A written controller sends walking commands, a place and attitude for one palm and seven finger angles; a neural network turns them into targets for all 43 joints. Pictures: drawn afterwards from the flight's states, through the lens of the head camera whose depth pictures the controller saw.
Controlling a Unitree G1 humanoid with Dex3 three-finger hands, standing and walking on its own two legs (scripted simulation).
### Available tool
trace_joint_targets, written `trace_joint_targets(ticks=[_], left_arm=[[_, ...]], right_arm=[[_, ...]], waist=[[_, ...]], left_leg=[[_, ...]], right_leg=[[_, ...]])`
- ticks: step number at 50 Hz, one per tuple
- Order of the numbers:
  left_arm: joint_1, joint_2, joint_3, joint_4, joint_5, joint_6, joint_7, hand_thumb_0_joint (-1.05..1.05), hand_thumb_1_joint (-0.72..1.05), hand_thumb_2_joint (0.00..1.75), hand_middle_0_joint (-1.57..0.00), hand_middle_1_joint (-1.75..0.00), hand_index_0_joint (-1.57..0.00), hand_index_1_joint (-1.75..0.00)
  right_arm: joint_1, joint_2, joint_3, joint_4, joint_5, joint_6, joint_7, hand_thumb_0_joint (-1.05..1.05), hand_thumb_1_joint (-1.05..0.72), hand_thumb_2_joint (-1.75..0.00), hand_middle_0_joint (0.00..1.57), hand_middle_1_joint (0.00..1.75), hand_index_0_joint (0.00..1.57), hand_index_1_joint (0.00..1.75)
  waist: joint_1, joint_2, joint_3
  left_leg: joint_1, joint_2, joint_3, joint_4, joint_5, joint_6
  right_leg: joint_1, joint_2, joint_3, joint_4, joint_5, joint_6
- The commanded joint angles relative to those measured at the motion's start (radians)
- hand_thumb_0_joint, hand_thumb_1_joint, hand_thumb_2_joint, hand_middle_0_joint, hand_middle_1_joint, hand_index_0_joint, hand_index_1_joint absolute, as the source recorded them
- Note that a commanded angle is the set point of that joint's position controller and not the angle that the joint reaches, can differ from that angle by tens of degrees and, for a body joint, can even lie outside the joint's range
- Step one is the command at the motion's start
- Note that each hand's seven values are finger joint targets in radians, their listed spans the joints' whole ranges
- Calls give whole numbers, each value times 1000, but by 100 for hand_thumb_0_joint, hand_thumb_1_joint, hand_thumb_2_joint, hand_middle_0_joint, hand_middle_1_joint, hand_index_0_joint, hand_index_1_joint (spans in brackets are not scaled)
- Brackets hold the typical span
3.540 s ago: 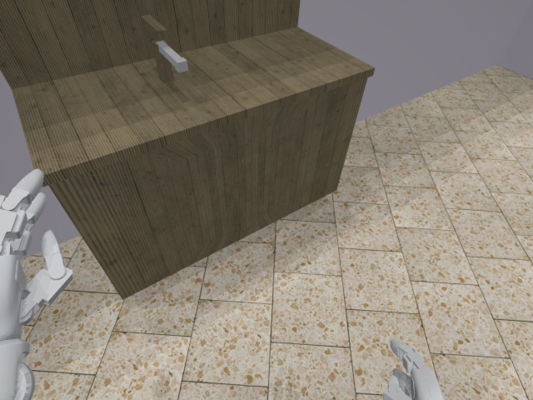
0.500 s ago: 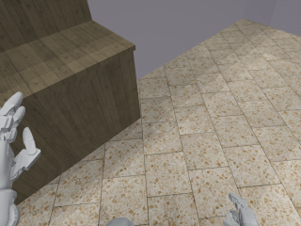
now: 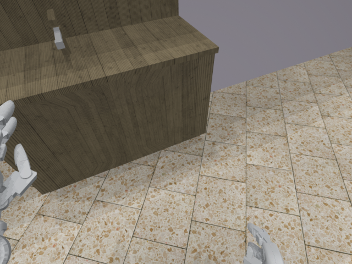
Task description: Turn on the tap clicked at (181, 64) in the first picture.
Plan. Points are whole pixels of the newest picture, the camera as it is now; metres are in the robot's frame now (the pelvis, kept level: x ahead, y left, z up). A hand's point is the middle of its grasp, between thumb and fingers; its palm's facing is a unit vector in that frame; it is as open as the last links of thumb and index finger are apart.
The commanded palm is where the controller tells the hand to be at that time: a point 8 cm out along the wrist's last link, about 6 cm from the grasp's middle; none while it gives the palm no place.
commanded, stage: turn to face it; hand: left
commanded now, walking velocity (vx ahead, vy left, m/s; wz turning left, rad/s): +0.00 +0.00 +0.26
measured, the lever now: (59, 44) +0.83 +0.56 +0.09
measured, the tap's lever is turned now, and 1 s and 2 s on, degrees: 0 0 0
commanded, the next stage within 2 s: take the last steps up to it in 0.02 s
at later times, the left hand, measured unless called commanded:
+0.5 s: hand out of the picture +0.11 +0.28 +0.19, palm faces +0.58 -0.73 -0.35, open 7.4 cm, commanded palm +0.06 +0.30 +0.19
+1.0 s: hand out of the picture +0.16 +0.29 +0.19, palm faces +0.56 -0.74 -0.39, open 7.4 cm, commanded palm +0.10 +0.33 +0.19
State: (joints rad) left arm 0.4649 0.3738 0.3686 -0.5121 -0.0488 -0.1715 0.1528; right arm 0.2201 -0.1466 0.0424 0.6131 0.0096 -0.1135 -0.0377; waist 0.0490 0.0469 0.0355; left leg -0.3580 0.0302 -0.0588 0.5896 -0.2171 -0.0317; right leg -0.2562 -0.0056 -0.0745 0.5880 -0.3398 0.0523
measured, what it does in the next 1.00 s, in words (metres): steps on the spot: left foot, then right foot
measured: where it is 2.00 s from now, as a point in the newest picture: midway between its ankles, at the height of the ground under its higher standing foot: outside the picture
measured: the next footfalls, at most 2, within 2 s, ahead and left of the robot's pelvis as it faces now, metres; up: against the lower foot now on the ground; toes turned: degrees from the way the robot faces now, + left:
left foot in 0.38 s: -0.06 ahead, +0.13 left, +0.00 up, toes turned +14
right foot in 0.64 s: +0.05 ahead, -0.09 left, +0.00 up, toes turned +1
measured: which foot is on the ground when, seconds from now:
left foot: down 0.00-0.00, up 0.02-0.36, down 0.38-0.66, up 0.68-0.98, down 1.00-1.00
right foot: down 0.00-0.38, up 0.40-0.62, down 0.64-1.00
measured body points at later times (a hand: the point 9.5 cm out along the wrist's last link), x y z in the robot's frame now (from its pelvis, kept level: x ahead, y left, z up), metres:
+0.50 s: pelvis -0.06 +0.00 +0.01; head -0.08 +0.01 +0.45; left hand +0.07 +0.31 +0.21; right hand +0.13 -0.22 -0.08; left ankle -0.10 +0.12 -0.73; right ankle -0.02 -0.10 -0.68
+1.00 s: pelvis -0.01 +0.02 +0.01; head +0.01 +0.03 +0.46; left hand +0.12 +0.33 +0.21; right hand +0.19 -0.22 -0.07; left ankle +0.01 +0.16 -0.72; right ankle +0.01 -0.09 -0.73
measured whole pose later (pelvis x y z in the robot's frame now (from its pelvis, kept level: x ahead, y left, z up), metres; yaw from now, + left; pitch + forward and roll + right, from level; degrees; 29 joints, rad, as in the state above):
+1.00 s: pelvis -0.01 +0.02 +0.01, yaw +10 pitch -1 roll +1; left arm 0.49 0.36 0.35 -0.55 -0.02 -0.24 0.17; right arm 0.23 -0.27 -0.04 0.62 -0.01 -0.10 -0.08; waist 0.01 -0.03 0.04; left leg -0.29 0.07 0.14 0.53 -0.29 0.01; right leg -0.24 -0.08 -0.13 0.57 -0.31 0.00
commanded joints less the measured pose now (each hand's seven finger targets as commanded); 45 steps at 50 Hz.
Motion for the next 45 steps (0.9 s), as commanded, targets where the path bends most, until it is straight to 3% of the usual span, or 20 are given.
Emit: trace_joint_targets(ticks=[1,3,6,13,16,17,18,19,20,21,25,30,31,32,33,34,36,37,39,45], left_arm=[[-203,179,59,-147,1,-22,23,0,90,90,-20,-30,-20,-30],[-163,169,69,-154,8,-26,18,0,90,90,-20,-30,-20,-30],[-116,178,89,-171,16,-59,21,0,90,90,-20,-30,-20,-30],[-25,168,112,-176,15,-83,45,0,90,90,-20,-30,-20,-30],[-45,145,97,-183,18,-85,54,0,90,90,-20,-30,-20,-30],[-78,135,79,-198,15,-90,53,0,90,90,-20,-30,-20,-30],[-105,122,59,-233,11,-102,52,0,90,90,-20,-30,-20,-30],[-139,118,52,-261,19,-119,52,0,90,90,-20,-30,-20,-30],[-138,150,69,-203,35,-129,47,0,90,90,-20,-30,-20,-30],[-93,156,78,-125,46,-124,29,0,90,90,-20,-30,-20,-30],[-168,125,30,-177,55,-129,12,0,90,90,-20,-30,-20,-30],[-175,132,41,-112,49,-105,16,0,90,90,-20,-30,-20,-30],[-177,140,48,-83,52,-99,17,0,90,90,-20,-30,-20,-30],[-175,172,73,-64,57,-97,19,0,90,90,-20,-30,-20,-30],[-143,190,89,-24,50,-89,17,0,90,90,-20,-30,-20,-30],[-193,192,93,-44,27,-100,10,0,90,90,-20,-30,-20,-30],[-139,196,120,-68,22,-124,-3,0,90,90,-20,-30,-20,-30],[-108,188,122,-86,27,-129,-6,0,90,90,-20,-30,-20,-30],[-102,176,110,-135,28,-137,-4,0,90,90,-20,-30,-20,-30],[-65,169,111,-225,29,-122,38,0,90,90,-20,-30,-20,-30]], right_arm=[[-93,-162,-88,-139,-4,-41,-20,0,-90,-90,20,30,20,30],[-121,-142,-70,-126,-12,-24,-17,0,-90,-90,20,30,20,30],[-147,-135,-61,-131,-11,-21,-44,0,-90,-90,20,30,20,30],[-101,-155,-88,-160,-20,-22,-40,0,-90,-90,20,30,20,30],[-63,-153,-87,-154,-22,-23,-40,0,-90,-90,20,30,20,30],[-48,-160,-92,-158,-18,-24,-43,0,-90,-90,20,30,20,30],[-47,-179,-99,-169,-14,-31,-50,0,-90,-90,20,30,20,30],[-66,-205,-102,-173,-13,-37,-44,0,-90,-90,20,30,20,30],[-57,-187,-98,-146,-9,-47,-40,0,-90,-90,20,30,20,30],[-57,-191,-105,-120,-5,-49,-33,0,-90,-90,20,30,20,30],[-80,-179,-95,-97,-4,-75,-29,0,-90,-90,20,30,20,30],[-89,-178,-78,-85,-13,-71,-37,0,-90,-90,20,30,20,30],[-94,-173,-78,-83,-14,-63,-39,0,-90,-90,20,30,20,30],[-87,-157,-80,-84,-13,-52,-38,0,-90,-90,20,30,20,30],[-92,-147,-82,-94,-8,-46,-33,0,-90,-90,20,30,20,30],[-106,-181,-103,-95,-11,-45,-22,0,-90,-90,20,30,20,30],[-114,-155,-83,-75,-15,-30,-19,0,-90,-90,20,30,20,30],[-115,-143,-71,-73,-15,-19,-18,0,-90,-90,20,30,20,30],[-134,-143,-70,-91,-11,-15,-23,0,-90,-90,20,30,20,30],[-103,-141,-82,-135,-20,-36,-35,0,-90,-90,20,30,20,30]], waist=[[-29,-338,-71],[-49,-217,-64],[-43,-176,-69],[-18,-217,-148],[-46,-182,-170],[-64,-128,-170],[-73,48,-153],[-63,283,-113],[-65,247,-79],[-63,207,-45],[-47,191,35],[-39,141,-35],[-38,63,-51],[-34,-121,-79],[-30,-351,-82],[-27,-371,-79],[-41,-194,-21],[-41,-156,-48],[-47,-172,-86],[-28,-172,-138]], left_leg=[[-141,-59,26,485,-296,4],[-170,-34,8,639,-206,-16],[-122,-7,62,517,-198,-21],[-50,1,158,112,-267,27],[105,-34,204,-107,-210,47],[197,-22,185,-203,-187,63],[275,85,41,-290,-180,113],[359,272,-207,-329,-55,187],[311,357,-327,-360,-10,256],[203,362,-328,-370,-147,283],[38,224,-67,-355,-160,216],[-4,183,11,-206,-180,152],[-65,155,38,-99,-209,132],[-183,82,102,149,-240,101],[-335,-28,153,446,-331,56],[-327,-11,38,598,-287,34],[-321,45,23,668,-168,13],[-294,56,46,635,-139,7],[-228,63,83,493,-122,8],[11,15,213,54,-100,32]], right_leg=[[-34,-429,503,-410,-33,-180],[-34,-355,335,-348,75,-180],[14,-299,141,-286,341,-163],[143,-360,229,-313,28,-195],[85,-312,202,-246,-75,-158],[26,-265,156,-157,-102,-123],[-87,-173,81,31,-104,-78],[-299,-54,-42,260,-169,-27],[-393,-50,-18,434,-229,-25],[-400,-87,41,508,-179,-28],[-239,-81,-32,346,-68,-13],[81,-10,-112,-46,-7,-16],[175,-34,-63,-116,-7,-35],[257,-168,172,-214,-114,-107],[292,-391,558,-344,-152,-218],[186,-440,665,-429,-305,-221],[79,-400,491,-400,-236,-233],[78,-361,357,-373,-117,-215],[69,-333,236,-354,18,-201],[75,-297,174,-292,29,-204]])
